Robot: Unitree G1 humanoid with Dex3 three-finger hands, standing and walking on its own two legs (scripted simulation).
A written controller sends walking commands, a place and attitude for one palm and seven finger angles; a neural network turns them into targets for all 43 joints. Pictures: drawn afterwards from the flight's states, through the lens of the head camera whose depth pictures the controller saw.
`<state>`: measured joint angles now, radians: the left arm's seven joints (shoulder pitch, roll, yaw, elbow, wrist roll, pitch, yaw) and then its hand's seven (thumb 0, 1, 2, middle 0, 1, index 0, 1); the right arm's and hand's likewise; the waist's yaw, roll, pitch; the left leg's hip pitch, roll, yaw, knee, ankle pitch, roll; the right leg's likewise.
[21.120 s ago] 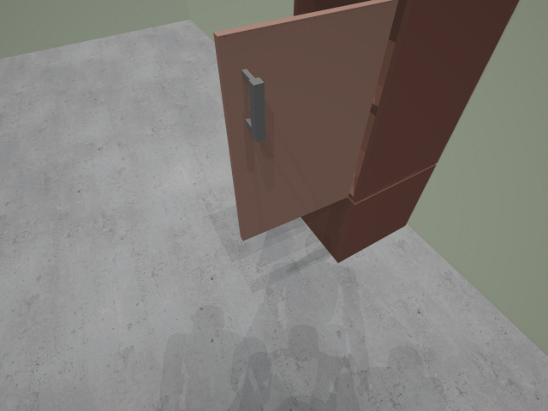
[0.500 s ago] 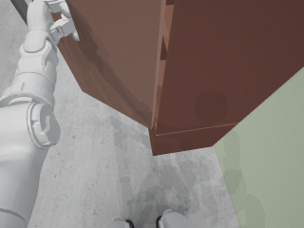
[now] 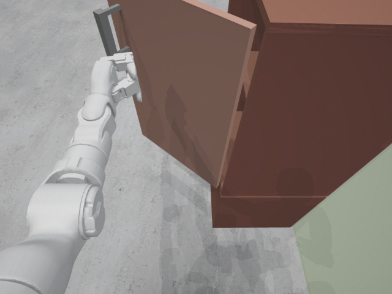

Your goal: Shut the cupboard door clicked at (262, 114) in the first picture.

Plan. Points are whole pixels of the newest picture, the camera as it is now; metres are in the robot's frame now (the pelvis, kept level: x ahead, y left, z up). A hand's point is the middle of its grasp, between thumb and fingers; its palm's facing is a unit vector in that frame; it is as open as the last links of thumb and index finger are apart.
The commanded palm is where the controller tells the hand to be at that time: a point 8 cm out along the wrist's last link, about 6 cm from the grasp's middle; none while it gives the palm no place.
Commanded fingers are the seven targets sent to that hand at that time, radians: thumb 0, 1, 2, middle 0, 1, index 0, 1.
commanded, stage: draw the hand back to the body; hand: left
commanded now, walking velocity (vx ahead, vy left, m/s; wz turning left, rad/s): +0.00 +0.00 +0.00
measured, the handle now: (114, 34) +0.69 +0.16 +0.14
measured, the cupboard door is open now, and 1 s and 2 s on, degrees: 50 50 50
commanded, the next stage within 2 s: step back with the hand held close in 1.70 s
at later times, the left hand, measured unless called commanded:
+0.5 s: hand (100, 113) +0.42 +0.15 +0.15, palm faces -0.07 -1.00 -0.02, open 3.1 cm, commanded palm +0.38 +0.20 +0.16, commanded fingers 0.00 0.90 0.90 -1.30 -1.50 -1.30 -1.50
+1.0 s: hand (14, 190) +0.26 +0.23 +0.17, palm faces +0.31 -0.92 -0.24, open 3.8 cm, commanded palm +0.22 +0.27 +0.19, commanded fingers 0.00 0.90 0.90 -0.61 -0.75 -0.61 -0.75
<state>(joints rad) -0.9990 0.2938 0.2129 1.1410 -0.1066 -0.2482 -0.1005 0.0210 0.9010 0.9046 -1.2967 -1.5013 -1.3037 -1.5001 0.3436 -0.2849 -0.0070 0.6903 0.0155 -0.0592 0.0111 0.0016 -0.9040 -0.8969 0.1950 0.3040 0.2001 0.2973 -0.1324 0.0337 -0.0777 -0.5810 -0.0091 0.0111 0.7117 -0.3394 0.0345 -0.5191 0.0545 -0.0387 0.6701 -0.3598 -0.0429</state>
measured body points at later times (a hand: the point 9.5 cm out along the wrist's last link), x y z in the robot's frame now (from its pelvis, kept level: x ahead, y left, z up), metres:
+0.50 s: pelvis +0.00 +0.01 +0.01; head +0.01 -0.01 +0.46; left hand +0.41 +0.20 +0.16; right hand +0.03 -0.25 -0.11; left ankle +0.00 +0.10 -0.72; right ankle -0.02 -0.09 -0.72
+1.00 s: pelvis -0.01 +0.01 +0.03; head -0.03 -0.01 +0.48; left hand +0.24 +0.28 +0.19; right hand +0.19 -0.19 -0.05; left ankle +0.00 +0.10 -0.72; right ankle -0.02 -0.09 -0.72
